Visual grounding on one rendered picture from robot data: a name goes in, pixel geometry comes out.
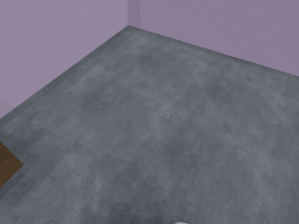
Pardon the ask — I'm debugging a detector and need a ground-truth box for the cabinet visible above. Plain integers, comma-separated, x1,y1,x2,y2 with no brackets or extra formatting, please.
0,141,23,188

